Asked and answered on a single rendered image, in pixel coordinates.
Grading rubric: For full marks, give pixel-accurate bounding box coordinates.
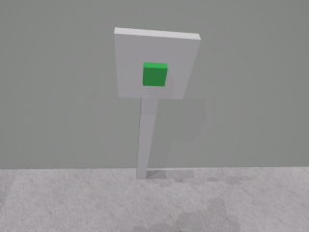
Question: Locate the panel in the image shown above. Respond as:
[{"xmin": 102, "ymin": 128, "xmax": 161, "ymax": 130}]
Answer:
[{"xmin": 114, "ymin": 27, "xmax": 201, "ymax": 180}]

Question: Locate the button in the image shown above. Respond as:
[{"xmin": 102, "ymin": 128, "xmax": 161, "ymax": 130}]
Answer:
[{"xmin": 143, "ymin": 62, "xmax": 168, "ymax": 87}]

